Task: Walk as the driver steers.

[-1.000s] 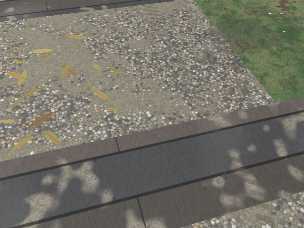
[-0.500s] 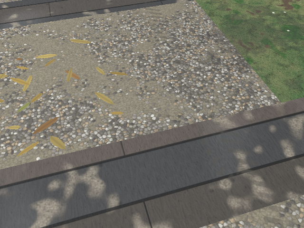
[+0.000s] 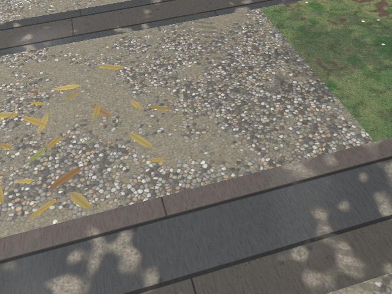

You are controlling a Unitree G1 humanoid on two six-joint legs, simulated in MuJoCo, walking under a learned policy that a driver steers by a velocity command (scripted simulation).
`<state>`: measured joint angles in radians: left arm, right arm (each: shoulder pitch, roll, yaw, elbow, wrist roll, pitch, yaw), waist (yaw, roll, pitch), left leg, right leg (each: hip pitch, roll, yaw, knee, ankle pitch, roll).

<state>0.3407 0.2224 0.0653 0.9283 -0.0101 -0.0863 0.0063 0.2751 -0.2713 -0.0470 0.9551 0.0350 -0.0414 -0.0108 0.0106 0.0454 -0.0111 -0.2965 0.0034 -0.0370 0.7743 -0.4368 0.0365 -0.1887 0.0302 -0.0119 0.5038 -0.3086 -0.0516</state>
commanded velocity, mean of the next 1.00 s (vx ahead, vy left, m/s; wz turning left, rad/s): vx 0.47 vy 0.00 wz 0.13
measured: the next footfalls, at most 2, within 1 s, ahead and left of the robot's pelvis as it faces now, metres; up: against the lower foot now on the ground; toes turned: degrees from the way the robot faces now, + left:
left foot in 0.38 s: +0.37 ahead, +0.14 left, +0.00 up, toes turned +2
right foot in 0.92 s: +0.67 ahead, -0.08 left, +0.00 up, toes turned +9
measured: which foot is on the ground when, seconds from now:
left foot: up 0.00-0.36, down 0.38-0.94, up 0.96-1.00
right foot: down 0.00-0.40, up 0.42-0.90, down 0.92-1.00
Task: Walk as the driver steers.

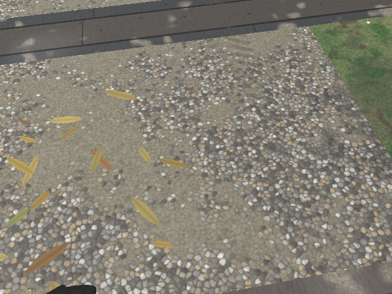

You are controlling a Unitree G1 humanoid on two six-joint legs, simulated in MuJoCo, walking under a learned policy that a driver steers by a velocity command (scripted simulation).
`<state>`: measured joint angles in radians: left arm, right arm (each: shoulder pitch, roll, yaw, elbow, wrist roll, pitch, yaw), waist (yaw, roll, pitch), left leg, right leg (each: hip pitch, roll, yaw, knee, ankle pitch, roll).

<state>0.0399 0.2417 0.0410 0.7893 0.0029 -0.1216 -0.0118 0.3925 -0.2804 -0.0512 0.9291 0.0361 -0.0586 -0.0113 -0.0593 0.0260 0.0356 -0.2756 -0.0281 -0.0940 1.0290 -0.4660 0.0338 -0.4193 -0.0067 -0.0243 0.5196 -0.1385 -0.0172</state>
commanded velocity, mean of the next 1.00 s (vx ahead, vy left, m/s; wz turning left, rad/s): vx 0.50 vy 0.00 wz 0.51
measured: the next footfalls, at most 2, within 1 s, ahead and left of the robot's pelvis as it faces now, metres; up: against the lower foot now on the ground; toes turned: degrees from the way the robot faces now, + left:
left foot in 0.44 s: +0.36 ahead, +0.18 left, +0.00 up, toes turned +19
right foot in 0.94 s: +0.71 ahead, +0.12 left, +0.00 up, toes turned +32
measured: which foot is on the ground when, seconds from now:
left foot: up 0.00-0.42, down 0.44-0.96, up 0.98-1.00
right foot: down 0.00-0.46, up 0.48-0.92, down 0.94-1.00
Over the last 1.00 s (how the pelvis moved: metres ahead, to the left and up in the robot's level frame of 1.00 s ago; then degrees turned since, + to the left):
0.53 0.01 -0.01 10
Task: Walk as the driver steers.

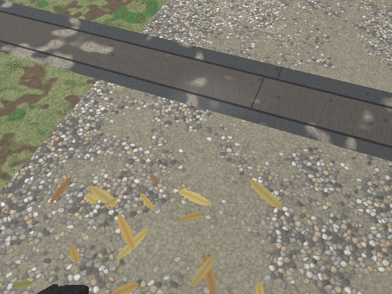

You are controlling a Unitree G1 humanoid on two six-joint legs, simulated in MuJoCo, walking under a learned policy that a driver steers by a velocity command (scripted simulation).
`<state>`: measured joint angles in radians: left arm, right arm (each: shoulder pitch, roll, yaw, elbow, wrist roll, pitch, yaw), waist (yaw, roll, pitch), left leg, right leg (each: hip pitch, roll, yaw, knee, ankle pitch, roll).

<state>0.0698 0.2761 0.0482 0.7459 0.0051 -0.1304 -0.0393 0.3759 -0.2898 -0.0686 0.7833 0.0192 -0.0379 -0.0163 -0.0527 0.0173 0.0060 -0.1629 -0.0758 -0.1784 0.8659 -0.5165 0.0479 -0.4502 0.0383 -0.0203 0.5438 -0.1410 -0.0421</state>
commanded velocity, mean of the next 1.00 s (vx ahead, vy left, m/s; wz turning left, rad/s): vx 0.21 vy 0.00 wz -0.30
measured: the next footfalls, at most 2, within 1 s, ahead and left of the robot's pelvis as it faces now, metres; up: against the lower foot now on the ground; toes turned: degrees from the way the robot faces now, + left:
left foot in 0.42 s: +0.39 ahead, +0.12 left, +0.00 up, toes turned -6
right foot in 0.82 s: +0.27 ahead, -0.12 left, +0.00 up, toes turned -21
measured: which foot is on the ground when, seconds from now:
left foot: up 0.00-0.40, down 0.42-0.82, up 0.84-1.00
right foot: down 0.00-0.42, up 0.44-0.80, down 0.82-1.00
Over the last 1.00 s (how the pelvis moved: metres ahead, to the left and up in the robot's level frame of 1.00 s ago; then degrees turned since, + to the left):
0.54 0.14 -0.01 31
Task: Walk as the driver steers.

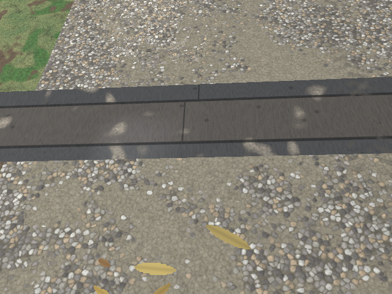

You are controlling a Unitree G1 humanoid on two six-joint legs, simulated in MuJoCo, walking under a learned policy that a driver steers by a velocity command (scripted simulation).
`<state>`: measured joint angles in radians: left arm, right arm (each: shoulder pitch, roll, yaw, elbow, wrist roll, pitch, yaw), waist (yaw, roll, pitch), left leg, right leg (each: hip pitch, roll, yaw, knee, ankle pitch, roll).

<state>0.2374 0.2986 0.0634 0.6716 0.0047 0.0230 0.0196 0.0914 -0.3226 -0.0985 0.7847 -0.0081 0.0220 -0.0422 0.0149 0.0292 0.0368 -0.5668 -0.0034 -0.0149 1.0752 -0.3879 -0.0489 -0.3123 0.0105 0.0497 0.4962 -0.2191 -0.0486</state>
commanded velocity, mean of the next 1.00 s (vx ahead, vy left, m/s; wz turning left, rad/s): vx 0.00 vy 0.00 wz -0.32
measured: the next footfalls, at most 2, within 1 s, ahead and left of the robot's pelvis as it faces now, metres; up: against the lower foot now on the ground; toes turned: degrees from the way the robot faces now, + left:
left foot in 0.30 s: +0.08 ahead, +0.14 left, +0.00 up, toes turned -16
right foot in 0.66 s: +0.00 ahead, -0.12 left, +0.00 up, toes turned -14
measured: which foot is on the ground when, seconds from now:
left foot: up 0.00-0.28, down 0.30-1.00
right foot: down 0.00-0.30, up 0.32-0.64, down 0.66-1.00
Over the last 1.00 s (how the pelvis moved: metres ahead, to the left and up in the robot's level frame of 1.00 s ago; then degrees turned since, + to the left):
0.25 -0.01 0.02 -24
